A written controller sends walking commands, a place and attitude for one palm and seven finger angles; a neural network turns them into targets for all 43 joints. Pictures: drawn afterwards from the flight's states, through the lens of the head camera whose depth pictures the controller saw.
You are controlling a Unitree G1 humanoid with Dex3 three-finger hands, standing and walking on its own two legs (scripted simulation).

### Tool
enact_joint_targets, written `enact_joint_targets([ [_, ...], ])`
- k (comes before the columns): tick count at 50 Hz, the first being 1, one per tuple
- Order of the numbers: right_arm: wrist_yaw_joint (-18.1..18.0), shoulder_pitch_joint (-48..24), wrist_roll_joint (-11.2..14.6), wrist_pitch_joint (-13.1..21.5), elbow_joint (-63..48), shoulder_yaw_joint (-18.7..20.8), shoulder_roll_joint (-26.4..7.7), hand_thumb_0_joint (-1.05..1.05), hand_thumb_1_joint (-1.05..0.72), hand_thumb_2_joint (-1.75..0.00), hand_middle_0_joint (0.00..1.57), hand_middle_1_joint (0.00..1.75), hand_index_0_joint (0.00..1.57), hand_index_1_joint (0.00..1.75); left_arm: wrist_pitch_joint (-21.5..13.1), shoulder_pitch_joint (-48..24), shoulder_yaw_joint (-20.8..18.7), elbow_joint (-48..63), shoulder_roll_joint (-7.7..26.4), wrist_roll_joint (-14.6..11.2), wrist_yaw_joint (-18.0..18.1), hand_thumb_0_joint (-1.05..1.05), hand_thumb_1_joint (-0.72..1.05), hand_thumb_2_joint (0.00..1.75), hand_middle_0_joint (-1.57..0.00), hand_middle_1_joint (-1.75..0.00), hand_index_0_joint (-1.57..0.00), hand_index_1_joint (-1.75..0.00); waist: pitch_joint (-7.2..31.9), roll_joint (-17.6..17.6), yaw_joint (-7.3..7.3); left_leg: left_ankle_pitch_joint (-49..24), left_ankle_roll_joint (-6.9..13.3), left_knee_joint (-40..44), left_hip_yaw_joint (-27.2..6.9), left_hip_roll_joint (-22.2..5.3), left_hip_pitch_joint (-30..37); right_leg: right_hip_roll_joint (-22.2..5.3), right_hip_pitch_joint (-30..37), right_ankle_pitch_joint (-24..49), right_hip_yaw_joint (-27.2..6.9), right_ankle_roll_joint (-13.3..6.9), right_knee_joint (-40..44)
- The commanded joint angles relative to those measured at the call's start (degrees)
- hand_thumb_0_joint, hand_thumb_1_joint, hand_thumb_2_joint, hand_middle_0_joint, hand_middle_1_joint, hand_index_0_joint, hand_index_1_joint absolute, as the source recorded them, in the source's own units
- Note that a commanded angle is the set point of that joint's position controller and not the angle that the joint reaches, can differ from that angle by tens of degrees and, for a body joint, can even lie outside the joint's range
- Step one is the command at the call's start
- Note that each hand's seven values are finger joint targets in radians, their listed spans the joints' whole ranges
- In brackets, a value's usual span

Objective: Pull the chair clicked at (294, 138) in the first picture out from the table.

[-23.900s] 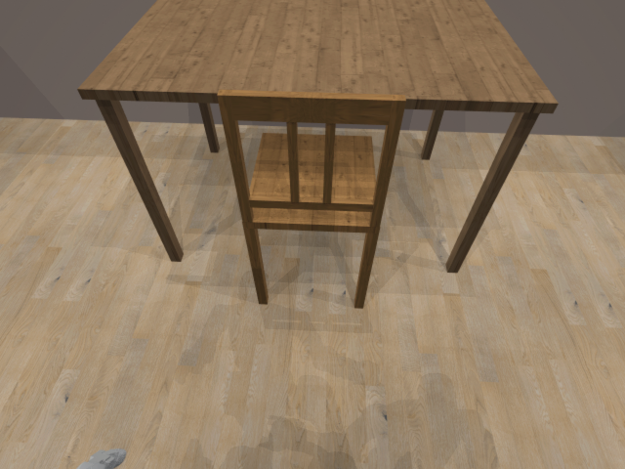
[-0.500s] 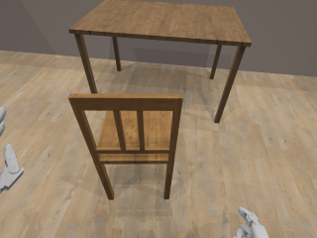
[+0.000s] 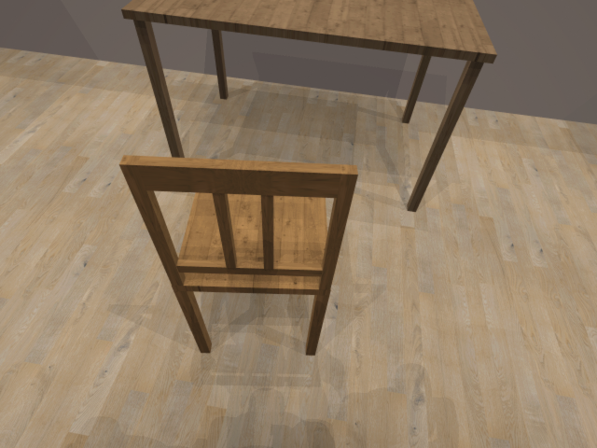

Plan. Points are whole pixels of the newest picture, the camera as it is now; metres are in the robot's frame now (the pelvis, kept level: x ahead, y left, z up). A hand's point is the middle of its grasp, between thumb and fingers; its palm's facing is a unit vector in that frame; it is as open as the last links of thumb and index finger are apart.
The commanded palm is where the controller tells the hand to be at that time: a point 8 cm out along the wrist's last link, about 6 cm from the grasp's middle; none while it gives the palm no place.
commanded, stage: let the arm hang, fingers relaxed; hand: left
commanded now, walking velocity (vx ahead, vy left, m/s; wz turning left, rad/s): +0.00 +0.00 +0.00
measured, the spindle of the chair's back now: (226, 231) +0.52 +0.17 -0.11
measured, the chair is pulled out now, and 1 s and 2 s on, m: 0.60 0.60 0.60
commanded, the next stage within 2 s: look to check the result in 0.78 s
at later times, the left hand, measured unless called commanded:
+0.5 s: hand out of the picture +0.02 +0.16 -0.17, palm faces +0.01 -0.98 -0.20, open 7.3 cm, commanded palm none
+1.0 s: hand out of the picture +0.02 +0.15 -0.17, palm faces +0.03 -0.98 -0.19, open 7.4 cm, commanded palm none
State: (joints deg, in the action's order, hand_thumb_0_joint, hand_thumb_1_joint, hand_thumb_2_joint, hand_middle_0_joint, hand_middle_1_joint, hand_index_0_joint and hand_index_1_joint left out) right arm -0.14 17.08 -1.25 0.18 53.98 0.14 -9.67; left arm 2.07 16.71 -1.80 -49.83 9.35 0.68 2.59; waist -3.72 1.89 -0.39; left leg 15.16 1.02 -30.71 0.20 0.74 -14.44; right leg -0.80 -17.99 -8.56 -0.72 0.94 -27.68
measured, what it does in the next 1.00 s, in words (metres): stands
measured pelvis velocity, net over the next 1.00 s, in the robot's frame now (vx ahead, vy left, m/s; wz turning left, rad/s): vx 0.03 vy -0.01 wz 0.00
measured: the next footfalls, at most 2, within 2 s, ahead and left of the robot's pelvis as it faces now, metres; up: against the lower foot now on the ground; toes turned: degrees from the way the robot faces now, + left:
none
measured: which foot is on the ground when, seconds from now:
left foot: down 0.00-1.00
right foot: down 0.00-1.00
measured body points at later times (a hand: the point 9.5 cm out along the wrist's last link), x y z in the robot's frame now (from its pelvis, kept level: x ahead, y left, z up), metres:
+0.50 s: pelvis +0.02 -0.01 +0.01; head +0.04 -0.02 +0.45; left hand +0.02 +0.21 -0.15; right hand -0.01 -0.20 -0.16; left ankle +0.02 +0.11 -0.73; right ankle +0.07 -0.13 -0.73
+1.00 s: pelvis +0.03 -0.01 +0.01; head +0.05 -0.02 +0.45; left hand +0.02 +0.20 -0.15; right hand -0.01 -0.22 -0.16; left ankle +0.02 +0.11 -0.73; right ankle +0.07 -0.13 -0.73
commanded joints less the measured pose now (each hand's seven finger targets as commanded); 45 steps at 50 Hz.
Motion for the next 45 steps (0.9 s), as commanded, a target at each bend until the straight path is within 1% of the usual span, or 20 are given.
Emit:
enact_joint_targets([
  [1,-1.0,3.9,0.4,1.1,-0.8,1.2,-4.9,0.0,-0.9,-0.9,0.2,0.3,0.2,0.3,-2.2,3.0,0.1,-1.8,7.0,0.4,-0.7,0.0,0.9,0.9,-0.2,-0.3,-0.2,-0.3,4.5,-8.0,0.28,-2.7,1.7,9.2,-5.5,-5.4,-1.0,-3.5,7.5,1.7,-4.1,-3.8,5.4],
  [2,-1.0,4.9,0.5,1.0,0.0,1.1,-4.7,0.0,-0.9,-0.9,0.2,0.3,0.2,0.3,-2.2,2.7,0.4,-2.9,6.8,0.3,-0.7,0.0,0.9,0.9,-0.2,-0.3,-0.2,-0.3,4.1,-6.4,0.06,-2.2,1.6,9.3,-5.3,-5.4,-0.8,-3.8,7.3,1.3,-4.3,-3.9,5.7],
  [4,-1.1,6.6,0.6,0.9,1.6,1.0,-4.7,0.0,-0.9,-0.9,0.2,0.3,0.2,0.3,-2.2,2.6,0.9,-4.9,6.8,0.0,-0.8,0.0,0.9,0.9,-0.2,-0.3,-0.2,-0.3,2.8,-5.8,-0.17,-1.3,1.7,9.9,-5.4,-5.5,-0.9,-3.9,6.8,-0.2,-4.2,-4.0,6.2],
  [6,-1.3,7.5,0.6,0.8,2.7,1.0,-4.7,0.0,-0.9,-0.9,0.2,0.3,0.2,0.3,-2.0,2.9,1.2,-6.8,6.4,0.0,-0.7,0.0,0.9,0.9,-0.2,-0.3,-0.2,-0.3,0.7,-3.5,-0.05,-0.7,2.0,10.5,-5.6,-5.8,-1.4,-3.8,6.0,-1.0,-3.8,-4.0,6.7],
  [9,-1.5,9.1,0.7,0.8,4.2,0.7,-4.4,0.0,-0.9,-0.9,0.2,0.3,0.2,0.3,-1.9,3.4,1.6,-8.8,5.9,-0.2,-0.6,0.0,0.9,0.9,-0.2,-0.3,-0.2,-0.3,0.6,-2.7,-0.13,-0.3,2.1,10.9,-5.6,-5.8,-0.9,-4.0,6.0,-2.2,-3.9,-4.0,6.8],
  [10,-1.5,9.2,0.8,0.8,4.6,0.6,-4.3,0.0,-0.9,-0.9,0.2,0.3,0.2,0.3,-1.9,3.5,1.7,-9.4,6.0,-0.2,-0.6,0.0,0.9,0.9,-0.2,-0.3,-0.2,-0.3,-0.5,-3.8,0.01,-1.1,2.2,11.2,-5.7,-5.8,-1.3,-3.7,5.9,-1.5,-3.9,-4.1,6.9],
  [13,-1.5,10.0,0.8,0.9,5.6,0.5,-3.6,0.0,-0.9,-0.9,0.2,0.3,0.2,0.3,-2.1,4.1,1.8,-10.6,5.4,-0.3,-0.4,0.0,0.9,0.9,-0.2,-0.3,-0.2,-0.3,0.3,-1.1,-0.08,-1.4,2.1,10.6,-5.2,-5.5,-0.5,-4.2,6.3,-1.6,-3.9,-3.9,7.0],
  [15,-1.6,10.2,0.9,0.7,6.3,0.4,-3.2,0.0,-0.9,-0.9,0.2,0.3,0.2,0.3,-2.1,4.1,1.9,-11.1,5.2,-0.3,-0.3,0.0,0.9,0.9,-0.2,-0.3,-0.2,-0.3,-1.2,-0.7,-0.06,-1.1,2.2,10.8,-4.9,-5.3,-0.9,-4.0,5.6,-2.2,-4.1,-4.1,7.4],
  [21,-1.6,10.2,0.7,0.7,7.1,0.5,-1.9,0.0,-0.9,-0.9,0.2,0.3,0.2,0.3,-2.1,4.0,1.6,-11.2,4.2,-0.1,0.0,0.0,0.9,0.9,-0.2,-0.3,-0.2,-0.3,-2.5,-1.9,-0.03,0.4,2.0,11.2,-4.8,-5.3,-1.6,-3.8,4.9,-3.8,-4.4,-4.0,7.4],
  [23,-1.6,10.1,0.7,0.7,7.1,0.5,-1.5,0.0,-0.9,-0.9,0.2,0.3,0.2,0.3,-2.1,4.1,1.4,-11.0,3.8,-0.1,0.0,0.0,0.9,0.9,-0.2,-0.3,-0.2,-0.3,-2.3,-0.9,-0.07,0.1,2.0,11.0,-4.6,-5.1,-1.2,-4.0,4.6,-3.8,-4.4,-4.0,7.3],
  [24,-1.7,10.2,0.7,0.8,7.1,0.5,-1.4,0.0,-0.9,-0.9,0.2,0.3,0.2,0.3,-2.2,4.1,1.3,-11.1,3.6,-0.1,0.0,0.0,0.9,0.9,-0.2,-0.3,-0.2,-0.3,-1.6,-1.3,-0.05,-0.3,2.0,11.0,-4.6,-5.1,-0.8,-3.9,4.9,-3.4,-4.6,-4.0,7.2],
  [25,-1.7,9.8,0.7,0.8,7.3,0.5,-1.2,0.0,-0.9,-0.9,0.2,0.3,0.2,0.3,-2.2,4.1,1.4,-11.3,3.5,-0.1,0.0,0.0,0.9,0.9,-0.2,-0.3,-0.2,-0.3,-2.6,-3.2,0.09,-0.4,2.1,11.3,-4.6,-5.2,-1.0,-3.7,4.6,-2.8,-4.5,-4.1,7.4],
  [29,-1.7,9.6,0.7,0.9,7.2,0.6,-0.7,0.0,-0.9,-0.9,0.2,0.3,0.2,0.3,-2.3,4.1,1.2,-11.0,3.3,-0.1,0.0,0.0,0.9,0.9,-0.2,-0.3,-0.2,-0.3,-2.0,-1.6,0.04,-1.3,1.9,10.8,-4.4,-5.1,-0.7,-4.0,5.1,-1.9,-4.5,-4.0,7.2],
  [34,-1.9,9.6,0.7,1.1,7.4,0.5,-0.7,0.0,-0.9,-0.9,0.2,0.3,0.2,0.3,-2.4,3.9,1.1,-10.8,3.1,-0.1,0.0,0.0,0.9,0.9,-0.2,-0.3,-0.2,-0.3,-0.5,-2.2,-0.12,-4.1,1.9,10.6,-4.4,-5.3,0.9,-4.2,5.9,0.7,-4.4,-4.1,6.8],
  [36,-1.9,9.3,0.7,1.0,7.3,0.5,-0.9,0.0,-0.9,-0.9,0.2,0.3,0.2,0.3,-2.4,3.8,1.1,-10.7,3.2,-0.1,0.0,0.0,0.9,0.9,-0.2,-0.3,-0.2,-0.3,-1.8,-2.0,-0.01,-3.6,1.8,10.9,-4.5,-5.4,0.1,-4.1,5.7,0.4,-4.2,-4.1,6.9],
  [38,-1.9,9.4,0.7,1.0,7.4,0.5,-0.8,0.0,-0.9,-0.9,0.2,0.3,0.2,0.3,-2.4,3.9,1.1,-10.8,3.2,-0.1,0.0,0.0,0.9,0.9,-0.2,-0.3,-0.2,-0.3,-1.4,-2.8,-0.08,-3.6,1.8,10.9,-4.5,-5.4,0.6,-4.2,5.7,0.0,-4.4,-4.2,7.0],
  [39,-1.9,9.4,0.7,1.0,7.4,0.4,-1.0,0.0,-0.9,-0.9,0.2,0.3,0.2,0.3,-2.4,3.9,1.1,-10.9,3.3,-0.2,0.0,0.0,0.9,0.9,-0.2,-0.3,-0.2,-0.3,-1.1,-2.3,-0.04,-3.5,1.8,11.0,-4.5,-5.5,0.8,-4.1,5.7,-0.1,-4.3,-4.1,6.9],
  [41,-1.8,9.2,0.7,0.8,7.5,0.5,-1.0,0.0,-0.9,-0.9,0.2,0.3,0.2,0.3,-2.3,3.9,1.2,-11.0,3.3,-0.1,0.0,0.0,0.9,0.9,-0.2,-0.3,-0.2,-0.3,-2.8,-2.2,0.02,-2.2,1.8,11.0,-4.4,-5.3,-0.1,-4.2,5.1,-1.6,-4.3,-4.2,7.6],
  [43,-1.8,9.4,0.7,0.8,7.5,0.5,-1.0,0.0,-0.9,-0.9,0.2,0.3,0.2,0.3,-2.3,3.9,1.1,-10.9,3.3,-0.1,0.0,0.0,0.9,0.9,-0.2,-0.3,-0.2,-0.3,-2.3,-1.3,-0.02,-1.2,1.8,11.1,-4.5,-5.2,0.1,-4.1,5.1,-3.1,-4.5,-4.1,7.8],
  [45,-1.9,9.4,0.7,0.7,7.6,0.5,-1.0,0.0,-0.9,-0.9,0.2,0.3,0.2,0.3,-2.3,4.0,1.1,-11.1,3.3,-0.1,-0.1,0.0,0.9,0.9,-0.2,-0.3,-0.2,-0.3,-2.8,-2.9,-0.01,-0.1,1.9,11.5,-4.5,-5.3,0.1,-3.8,4.5,-4.1,-4.6,-4.3,8.2],
])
